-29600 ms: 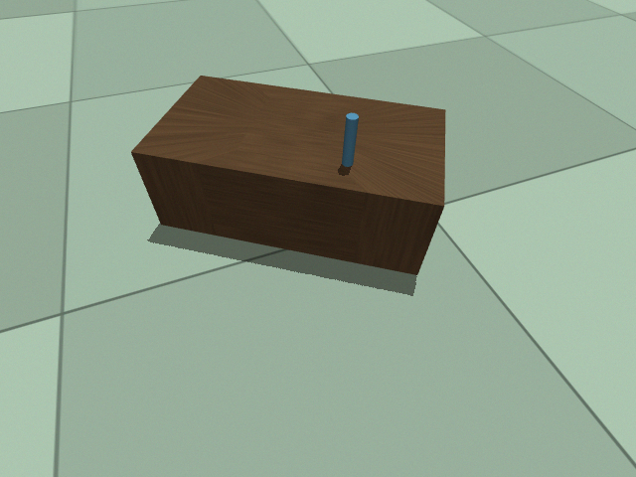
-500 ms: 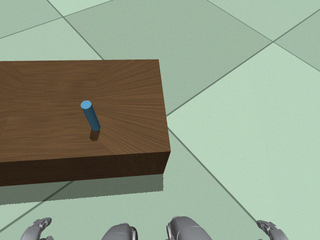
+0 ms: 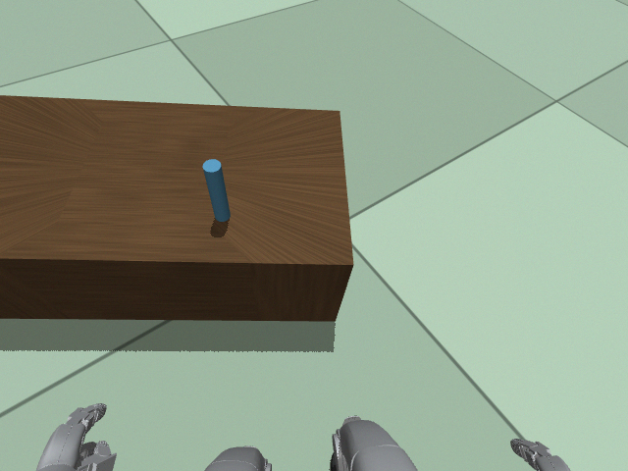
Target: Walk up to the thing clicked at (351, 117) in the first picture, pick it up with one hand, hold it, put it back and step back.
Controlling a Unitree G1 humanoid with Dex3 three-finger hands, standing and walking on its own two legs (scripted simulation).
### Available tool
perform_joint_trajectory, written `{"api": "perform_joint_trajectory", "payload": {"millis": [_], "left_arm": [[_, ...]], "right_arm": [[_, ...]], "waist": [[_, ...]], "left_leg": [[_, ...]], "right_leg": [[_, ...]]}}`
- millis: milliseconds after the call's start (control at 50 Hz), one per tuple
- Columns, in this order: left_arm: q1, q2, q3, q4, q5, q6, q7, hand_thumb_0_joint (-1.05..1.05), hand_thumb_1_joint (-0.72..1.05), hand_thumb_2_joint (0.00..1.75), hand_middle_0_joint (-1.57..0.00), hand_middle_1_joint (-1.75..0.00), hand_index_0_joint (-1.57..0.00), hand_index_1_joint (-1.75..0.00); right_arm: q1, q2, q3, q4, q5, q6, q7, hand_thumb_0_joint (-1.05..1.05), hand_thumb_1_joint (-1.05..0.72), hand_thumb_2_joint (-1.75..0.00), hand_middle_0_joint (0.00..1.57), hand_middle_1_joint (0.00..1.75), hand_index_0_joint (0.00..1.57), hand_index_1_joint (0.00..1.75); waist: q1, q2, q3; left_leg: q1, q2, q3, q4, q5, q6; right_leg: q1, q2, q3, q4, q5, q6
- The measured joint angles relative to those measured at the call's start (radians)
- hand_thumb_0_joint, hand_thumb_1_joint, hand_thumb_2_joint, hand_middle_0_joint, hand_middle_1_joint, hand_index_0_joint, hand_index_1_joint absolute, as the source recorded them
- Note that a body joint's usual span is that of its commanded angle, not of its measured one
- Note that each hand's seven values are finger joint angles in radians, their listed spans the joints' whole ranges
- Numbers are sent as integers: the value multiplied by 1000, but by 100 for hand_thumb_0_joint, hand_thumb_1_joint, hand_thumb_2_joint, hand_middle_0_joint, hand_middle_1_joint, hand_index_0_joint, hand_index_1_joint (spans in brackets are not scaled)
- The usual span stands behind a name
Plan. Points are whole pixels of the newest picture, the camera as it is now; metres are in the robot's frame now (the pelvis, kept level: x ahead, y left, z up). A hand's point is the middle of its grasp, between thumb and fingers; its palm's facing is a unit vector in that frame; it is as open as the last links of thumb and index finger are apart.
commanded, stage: step back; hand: left
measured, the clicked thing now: (217, 192) +0.71 +0.21 -0.27
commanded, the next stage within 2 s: none
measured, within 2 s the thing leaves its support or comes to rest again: neither
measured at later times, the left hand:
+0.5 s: hand out of the picture -0.10 +0.23 -0.13, palm faces -0.07 -0.91 -0.40, open 7.4 cm
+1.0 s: hand out of the picture -0.20 +0.21 -0.14, palm faces -0.06 -0.92 -0.38, open 7.4 cm
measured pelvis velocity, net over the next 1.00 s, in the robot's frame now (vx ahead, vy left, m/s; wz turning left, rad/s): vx -0.32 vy -0.06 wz -0.05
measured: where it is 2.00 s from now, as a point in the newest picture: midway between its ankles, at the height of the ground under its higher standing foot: outside the picture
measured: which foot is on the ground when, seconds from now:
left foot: down 0.00-0.40, up 0.42-0.68, down 0.70-1.00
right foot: up 0.00-0.34, down 0.36-0.72, up 0.74-1.00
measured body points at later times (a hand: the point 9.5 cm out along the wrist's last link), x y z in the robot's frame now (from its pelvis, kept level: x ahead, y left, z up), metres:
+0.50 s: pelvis -0.16 -0.04 +0.01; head -0.13 -0.06 +0.46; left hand -0.09 +0.28 -0.10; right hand -0.08 -0.37 -0.11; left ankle -0.08 +0.10 -0.66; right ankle -0.17 -0.15 -0.72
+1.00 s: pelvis -0.32 -0.06 +0.00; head -0.26 -0.05 +0.45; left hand -0.19 +0.25 -0.12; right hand -0.20 -0.37 -0.10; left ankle -0.24 +0.07 -0.72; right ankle -0.37 -0.19 -0.69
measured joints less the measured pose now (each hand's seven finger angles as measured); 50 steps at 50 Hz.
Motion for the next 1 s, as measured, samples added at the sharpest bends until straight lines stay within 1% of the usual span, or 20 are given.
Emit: {"api": "perform_joint_trajectory", "payload": {"millis": [60, 140, 200, 260, 360, 380, 400, 440, 500, 560, 640, 680, 700, 740, 780, 800, 840, 880, 940, 1000], "left_arm": [[24, 9, 9, 26, -9, 9, 4, 1, 91, 89, -21, -30, -20, -30], [70, 15, 20, 36, -4, 5, -2, 1, 91, 89, -21, -30, -20, -30], [99, 20, 23, 44, 1, 9, -7, 1, 91, 89, -21, -30, -20, -30], [114, 23, 22, 55, 2, 12, -15, 1, 91, 89, -21, -30, -20, -30], [142, 15, 20, 75, 4, -3, -36, 1, 91, 89, -21, -30, -20, -30], [144, 1, 23, 85, 10, -8, -36, 1, 91, 89, -21, -30, -20, -30], [149, -11, 22, 89, 17, -8, -39, 1, 91, 89, -21, -30, -20, -30], [167, -21, 15, 83, 24, -3, -45, 1, 91, 89, -21, -30, -20, -30], [172, -38, 7, 78, 27, 1, -37, 1, 91, 89, -21, -30, -20, -30], [152, -39, 8, 56, 31, -4, -25, 1, 91, 89, -21, -31, -20, -30], [93, -23, 7, 5, 27, -15, -7, 1, 90, 89, -21, -31, -21, -30], [59, -12, 2, -19, 19, -17, -4, 1, 90, 89, -21, -31, -20, -30], [43, -8, -1, -28, 14, -14, -4, 1, 90, 89, -21, -31, -20, -30], [6, 4, -1, -29, 6, -6, -4, 1, 91, 89, -21, -30, -20, -30], [-8, -4, -2, -17, 2, 6, -2, 1, 91, 89, -21, -30, -20, -30], [-10, -6, -3, -11, -2, 12, -2, 1, 91, 89, -21, -30, -20, -30], [-7, -5, -3, -3, -10, 15, -2, 1, 91, 89, -21, -30, -20, -30], [4, -6, -2, 2, -10, 9, -4, 1, 91, 89, -21, -30, -20, -30], [22, -4, 1, 11, -4, 3, -8, 1, 91, 89, -21, -30, -20, -30], [40, -1, -2, 30, 0, -6, -14, 1, 91, 89, -21, -30, -20, -30]], "right_arm": [[-1, 19, 9, 0, -2, -1, -2, 1, -90, -90, 20, 30, 21, 30], [-17, 27, 6, -21, 2, -4, -11, 1, -90, -90, 20, 30, 21, 30], [-35, 27, 4, -45, 6, -10, -15, 1, -90, -90, 21, 30, 21, 30], [-52, 20, 4, -69, 3, -9, -12, 0, -90, -90, 21, 30, 21, 30], [-66, -10, -1, -79, -2, 15, -4, 0, -90, -90, 21, 30, 21, 30], [-69, -23, -5, -73, 2, 20, -4, 0, -90, -90, 21, 30, 21, 30], [-66, -32, -11, -65, 6, 25, -8, 0, -90, -90, 21, 30, 21, 30], [-39, -31, -19, -44, 12, 35, -20, 0, -90, -90, 20, 30, 21, 30], [8, -42, -20, -25, 22, 33, -25, 1, -90, -90, 20, 30, 20, 30], [49, -44, -15, -14, 23, 22, -25, 1, -90, -90, 20, 30, 20, 30], [80, -25, -6, -1, 15, 23, -25, 1, -90, -90, 20, 30, 20, 30], [84, -15, -3, 3, 13, 17, -21, 1, -90, -90, 20, 30, 20, 30], [85, -11, -2, 4, 11, 11, -20, 1, -90, -90, 20, 30, 20, 30], [63, 13, -1, 17, 8, 9, -17, 1, -90, -90, 20, 30, 20, 30], [51, 17, 8, 11, 5, 8, -7, 1, -90, -90, 20, 30, 21, 30], [45, 20, 11, 8, 5, 5, -8, 1, -90, -90, 20, 30, 21, 30], [30, 23, 17, 0, 3, 2, -14, 1, -90, -90, 21, 30, 21, 30], [10, 20, 17, -13, 0, 2, -19, 1, -90, -90, 21, 30, 21, 30], [-28, 8, 10, -43, -6, 3, -21, 1, -90, -90, 21, 30, 21, 30], [-64, -11, 8, -72, -5, 5, -18, 1, -90, -90, 21, 30, 21, 30]], "waist": [[-4, -5, -16], [8, -2, -23], [13, 1, -17], [14, 7, -12], [20, 32, -36], [17, 59, -37], [10, 80, -40], [25, 67, -63], [28, 66, -77], [16, 70, -74], [1, 57, -51], [-6, 47, -37], [-11, 43, -32], [-2, -4, -3], [-13, 7, -4], [-19, 12, -8], [-17, 12, -21], [-11, 15, -31], [-2, 23, -31], [8, 36, -29]], "left_leg": [[-2, 23, 0, -55, 50, 2], [-21, 52, 16, -106, 110, 1], [-47, 71, 30, -114, 142, -1], [-83, 88, 43, -102, 167, -8], [-163, 117, 59, -66, 205, -36], [-182, 129, 42, -47, 200, -39], [-202, 117, 4, -15, 126, -40], [-250, 39, -53, 133, -61, -51], [-281, -48, -99, 358, -95, -53], [-235, -64, -91, 425, -119, -57], [-100, -22, -41, 260, -166, -53], [-20, 3, -12, 93, -116, -45], [20, 11, -1, -1, -47, -36], [24, -13, 21, -19, -15, -17], [-5, 6, 8, 1, -9, -9], [-13, 17, 2, -4, 3, -9], [-26, 35, 3, -27, 34, -12], [-45, 54, 8, -42, 61, -14], [-82, 80, 20, -44, 94, -21], [-131, 108, 32, -23, 118, -38]], "right_leg": [[-46, 84, 56, 249, -38, -8], [-28, 94, 59, 361, -11, 21], [28, 68, 55, 283, -11, 43], [89, 33, 36, 144, -21, 47], [227, -23, -54, -212, 36, 1], [234, -9, -69, -239, 61, 0], [226, -1, -83, -233, 70, 0], [195, -25, -75, -214, 79, -9], [184, -54, -80, -254, 125, -7], [163, -63, -101, -271, 158, -8], [117, -77, -141, -247, 178, -9], [83, -86, -161, -209, 176, -6], [62, -91, -170, -181, 171, -3], [34, -107, -137, -131, 161, -2], [-3, -40, -82, 9, 4, -4], [-20, -3, -50, 100, -39, -6], [-40, 46, -4, 244, -59, -10], [-28, 59, 6, 294, -63, -1], [34, 38, -6, 212, -69, 20], [125, -2, -44, -16, -24, 19]]}}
